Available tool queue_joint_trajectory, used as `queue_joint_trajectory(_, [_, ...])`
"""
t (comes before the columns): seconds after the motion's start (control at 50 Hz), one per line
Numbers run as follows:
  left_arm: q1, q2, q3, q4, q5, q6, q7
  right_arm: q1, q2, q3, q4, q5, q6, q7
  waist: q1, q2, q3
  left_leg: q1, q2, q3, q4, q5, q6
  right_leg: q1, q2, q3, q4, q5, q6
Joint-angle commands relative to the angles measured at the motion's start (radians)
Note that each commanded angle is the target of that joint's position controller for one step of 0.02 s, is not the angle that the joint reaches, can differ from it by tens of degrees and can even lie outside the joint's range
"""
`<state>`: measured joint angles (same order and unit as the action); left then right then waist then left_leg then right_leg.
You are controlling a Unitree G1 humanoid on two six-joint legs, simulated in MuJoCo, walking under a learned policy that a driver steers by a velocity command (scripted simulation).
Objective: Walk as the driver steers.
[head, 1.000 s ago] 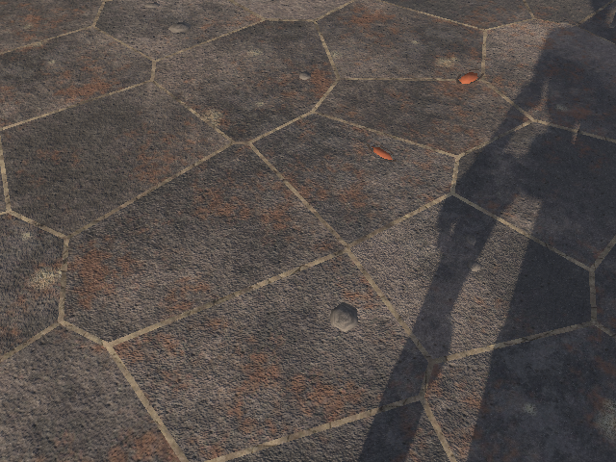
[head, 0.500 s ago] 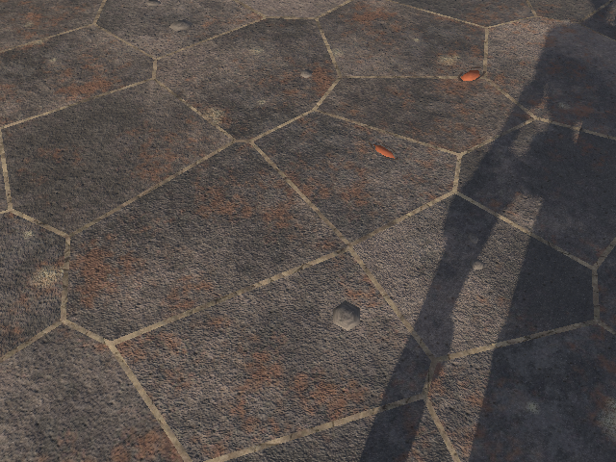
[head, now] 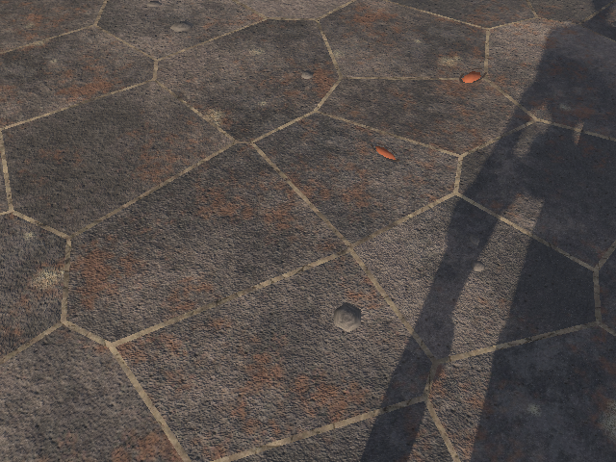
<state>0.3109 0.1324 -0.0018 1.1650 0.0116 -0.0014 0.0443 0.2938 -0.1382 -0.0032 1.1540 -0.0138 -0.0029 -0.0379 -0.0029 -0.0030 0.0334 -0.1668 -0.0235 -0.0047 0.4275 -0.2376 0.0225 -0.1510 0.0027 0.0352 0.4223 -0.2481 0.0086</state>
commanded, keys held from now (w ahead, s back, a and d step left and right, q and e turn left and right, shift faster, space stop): w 1.00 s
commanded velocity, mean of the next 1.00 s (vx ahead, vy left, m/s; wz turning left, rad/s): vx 0.40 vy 0.00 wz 0.00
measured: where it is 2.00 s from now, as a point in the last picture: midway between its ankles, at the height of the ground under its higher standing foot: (325, 277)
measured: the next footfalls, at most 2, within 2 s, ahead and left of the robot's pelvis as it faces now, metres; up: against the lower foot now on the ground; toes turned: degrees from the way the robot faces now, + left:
left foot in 0.66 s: +0.40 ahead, +0.05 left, +0.00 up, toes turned +4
right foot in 1.20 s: +0.72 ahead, -0.11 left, +0.00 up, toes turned -4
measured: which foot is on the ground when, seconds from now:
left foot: down 0.00-0.24, up 0.26-0.64, down 0.66-1.00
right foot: down 0.00-0.66, up 0.68-1.00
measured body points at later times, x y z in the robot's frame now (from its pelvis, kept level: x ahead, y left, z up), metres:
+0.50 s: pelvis +0.14 -0.04 +0.00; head +0.16 -0.05 +0.45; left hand +0.01 +0.17 -0.14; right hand +0.26 -0.27 -0.15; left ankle +0.23 +0.08 -0.68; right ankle +0.01 -0.11 -0.74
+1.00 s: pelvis +0.43 -0.01 +0.00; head +0.45 +0.00 +0.45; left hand +0.55 +0.22 -0.14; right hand +0.35 -0.23 -0.14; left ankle +0.36 +0.04 -0.74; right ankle +0.56 -0.16 -0.68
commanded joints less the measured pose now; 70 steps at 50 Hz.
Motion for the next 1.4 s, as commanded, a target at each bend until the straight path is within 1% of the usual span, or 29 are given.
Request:
queue_joint_trajectory(0.02, [0.088,0.079,0.017,-0.009,0.005,0.002,0.000,0.077,-0.105,-0.024,-0.012,-0.001,0.005,0.000,-0.001,0.029,0.051,-0.043,0.069,-0.101,-0.093,-0.239,0.052,-0.074,-0.021,0.028,-0.030,-0.172,-0.055])
queue_joint_trajectory(0.08, [0.048,0.062,0.019,-0.057,0.019,0.002,-0.012,0.134,-0.130,-0.041,-0.023,-0.004,0.015,0.005,-0.032,0.079,0.146,-0.076,0.131,-0.232,-0.145,-0.579,0.124,-0.255,0.019,0.003,0.091,-0.380,-0.083])
queue_joint_trajectory(0.14, [-0.003,0.036,0.015,-0.107,0.032,-0.029,-0.028,0.185,-0.162,-0.063,-0.017,-0.010,0.006,0.008,-0.047,0.149,0.150,-0.067,0.294,-0.445,-0.267,-0.597,0.211,-0.293,0.007,-0.082,0.284,-0.181,-0.078])
queue_joint_trajectory(0.22, [0.218,0.026,0.026,-0.055,0.007,-0.063,-0.039,0.002,-0.152,-0.069,-0.082,0.003,-0.011,0.018,0.098,0.091,0.137,-0.358,0.167,-0.234,-0.111,-0.458,0.142,0.131,0.038,-0.087,0.017,-0.137,-0.109])
queue_joint_trajectory(0.24, [0.326,0.083,0.042,-0.029,0.013,-0.072,-0.027,-0.049,-0.102,-0.056,-0.115,0.004,-0.024,0.022,0.142,-0.055,0.123,-0.488,0.076,-0.113,0.115,-0.372,0.098,0.270,-0.100,0.126,-0.126,-0.247,-0.125])
queue_joint_trajectory(0.26, [0.435,0.194,0.072,-0.010,0.007,-0.073,-0.025,-0.077,-0.035,-0.039,-0.157,0.003,-0.038,0.031,0.165,-0.284,0.090,-0.620,-0.039,0.069,0.419,-0.290,0.059,0.328,-0.326,0.523,-0.320,-0.507,-0.190])
queue_joint_trajectory(0.28, [0.399,0.192,0.075,-0.009,0.013,-0.061,-0.022,-0.100,-0.110,-0.054,-0.174,-0.033,-0.042,0.038,0.127,-0.194,0.159,-0.656,0.019,0.028,0.571,-0.276,0.073,0.224,-0.381,0.599,-0.323,-0.529,-0.237])
queue_joint_trajectory(0.3, [0.308,0.151,0.064,-0.043,0.014,-0.065,-0.025,-0.098,-0.103,-0.053,-0.170,-0.034,-0.050,0.049,0.078,-0.095,0.188,-0.655,0.056,0.002,0.629,-0.191,0.079,0.170,-0.345,0.520,-0.318,-0.463,-0.232])
queue_joint_trajectory(0.34, [0.218,0.120,0.052,-0.079,0.009,-0.084,-0.026,-0.070,-0.087,-0.052,-0.153,-0.020,-0.066,0.065,0.028,-0.054,0.161,-0.605,0.088,0.000,0.625,-0.061,0.066,0.157,-0.267,0.349,-0.329,-0.214,-0.200])
queue_joint_trajectory(0.44, [0.306,0.084,0.028,-0.044,0.006,-0.107,-0.023,-0.149,-0.076,-0.054,-0.189,-0.022,-0.046,0.073,0.024,-0.084,0.093,-0.613,0.062,0.081,0.568,0.038,0.033,0.228,-0.195,0.115,-0.260,0.389,-0.186])
queue_joint_trajectory(0.56, [0.298,0.123,0.022,-0.043,0.008,-0.115,-0.018,-0.349,-0.072,-0.033,-0.289,-0.005,-0.042,0.071,0.036,-0.127,0.121,-0.386,0.004,0.162,0.220,0.115,0.063,0.132,-0.187,0.030,-0.250,0.634,-0.183])
queue_joint_trajectory(0.6, [0.271,0.149,0.027,-0.045,0.005,-0.121,-0.016,-0.259,-0.111,-0.048,-0.273,-0.003,-0.046,0.056,-0.018,-0.122,0.063,-0.241,-0.037,0.164,0.183,0.101,0.103,0.169,-0.201,0.005,-0.128,0.911,-0.165])
queue_joint_trajectory(0.64, [0.239,0.175,0.036,-0.050,0.001,-0.116,-0.017,0.011,-0.154,-0.075,-0.185,0.000,-0.062,0.041,-0.135,-0.098,-0.079,0.046,-0.061,0.150,0.085,0.145,0.141,0.161,-0.176,-0.032,0.189,0.975,-0.136])
queue_joint_trajectory(0.66, [0.240,0.157,0.032,-0.064,-0.003,-0.113,-0.022,0.153,-0.207,-0.095,-0.148,-0.020,-0.069,0.032,-0.182,-0.060,-0.161,0.266,0.067,0.014,0.064,0.033,0.168,-0.002,-0.139,-0.047,0.429,0.703,-0.129])
queue_joint_trajectory(0.68, [0.320,0.034,0.012,-0.090,-0.020,-0.108,-0.034,0.227,-0.299,-0.115,-0.149,-0.043,-0.069,0.034,-0.131,0.144,-0.280,0.478,0.377,-0.461,-0.004,-0.136,0.274,-0.288,0.012,-0.093,0.826,-0.041,-0.099])
queue_joint_trajectory(0.7, [0.311,0.100,0.037,-0.090,-0.014,-0.101,-0.040,0.165,-0.287,-0.116,-0.149,-0.010,-0.057,0.048,-0.110,0.125,-0.288,0.434,0.423,-0.742,-0.180,-0.243,0.332,-0.419,0.062,0.016,0.984,-0.213,-0.112])
queue_joint_trajectory(0.74, [0.131,0.121,0.046,-0.146,0.008,-0.101,-0.044,-0.030,-0.161,-0.082,-0.181,0.008,-0.069,0.055,-0.042,0.017,-0.014,0.136,0.352,-0.473,-0.251,-0.229,0.267,-0.471,-0.048,0.018,0.920,-0.042,-0.125])
queue_joint_trajectory(0.8, [0.145,0.064,0.046,-0.140,0.029,-0.074,-0.055,-0.008,-0.084,-0.052,-0.145,-0.002,-0.097,0.043,0.038,0.012,0.025,-0.039,0.249,-0.238,-0.279,0.070,0.204,-0.340,-0.098,0.015,0.786,-0.007,-0.100])
queue_joint_trajectory(0.9, [-0.030,0.084,0.054,-0.210,0.029,-0.044,-0.069,0.115,-0.131,-0.049,-0.116,0.002,-0.111,0.036,0.028,0.043,0.066,-0.004,0.203,-0.108,-0.313,0.259,0.190,-0.478,-0.116,-0.050,0.627,0.105,-0.061])
queue_joint_trajectory(1.08, [-0.361,0.080,0.039,-0.323,0.006,-0.054,-0.076,0.279,-0.135,-0.035,-0.081,-0.003,-0.109,0.022,-0.059,0.073,0.086,0.212,0.204,-0.030,-0.265,0.554,0.155,-0.479,-0.043,-0.138,0.197,0.251,-0.067])
queue_joint_trajectory(1.14, [-0.326,0.103,0.048,-0.326,0.008,-0.066,-0.069,0.252,-0.155,-0.039,-0.080,-0.012,-0.108,0.013,-0.016,0.083,0.061,0.289,0.233,-0.013,-0.160,0.800,0.154,-0.388,-0.004,-0.145,0.136,0.145,-0.114])
queue_joint_trajectory(1.18, [-0.133,0.140,0.070,-0.267,0.010,-0.079,-0.054,0.230,-0.171,-0.044,-0.081,-0.013,-0.103,0.012,0.065,0.083,-0.038,0.284,0.220,-0.005,0.067,0.975,0.136,-0.158,0.052,-0.152,0.075,0.099,-0.152])
queue_joint_trajectory(1.2, [0.035,0.173,0.087,-0.218,0.024,-0.090,-0.044,0.211,-0.167,-0.041,-0.090,-0.004,-0.101,0.015,0.138,0.062,-0.122,0.158,0.187,0.010,0.267,0.827,0.122,0.080,0.005,-0.104,0.025,0.143,-0.178])
queue_joint_trajectory(1.22, [0.188,0.272,0.113,-0.199,0.053,-0.095,-0.031,0.232,-0.102,-0.024,-0.130,0.023,-0.102,0.025,0.162,-0.065,-0.263,-0.113,0.105,0.053,0.595,0.416,0.096,0.374,-0.264,0.204,0.010,0.043,-0.243])
queue_joint_trajectory(1.24, [0.168,0.310,0.123,-0.206,0.047,-0.084,-0.046,0.346,-0.059,-0.024,-0.122,0.046,-0.093,0.025,0.099,-0.189,-0.346,-0.372,-0.048,0.034,0.883,-0.310,0.079,0.496,-0.476,0.601,-0.100,0.047,-0.352])
queue_joint_trajectory(1.26, [0.079,0.244,0.111,-0.215,0.014,-0.076,-0.053,0.245,-0.150,-0.050,-0.125,0.019,-0.083,0.020,0.080,-0.032,-0.228,-0.425,0.024,-0.055,0.914,-0.205,0.093,0.358,-0.411,0.524,-0.144,-0.074,-0.308])
queue_joint_trajectory(1.3, [-0.066,0.138,0.080,-0.233,0.011,-0.090,-0.058,0.135,-0.112,-0.051,-0.156,0.006,-0.083,0.030,0.024,-0.005,-0.021,-0.401,0.092,-0.055,0.814,-0.060,0.091,0.090,-0.327,0.266,-0.237,0.002,-0.222])
queue_joint_trajectory(1.34, [-0.049,0.091,0.064,-0.209,0.006,-0.102,-0.044,0.153,-0.084,-0.054,-0.153,-0.016,-0.056,0.045,-0.018,-0.044,0.014,-0.339,0.115,-0.047,0.763,-0.023,0.075,-0.011,-0.262,0.109,-0.268,0.116,-0.166])
queue_joint_trajectory(1.4, [0.018,0.123,0.069,-0.186,-0.001,-0.123,-0.036,0.106,-0.066,-0.060,-0.184,-0.018,-0.028,0.059,-0.035,-0.048,0.021,-0.394,0.120,-0.024,0.742,0.032,0.062,-0.004,-0.248,-0.008,-0.276,0.277,-0.148])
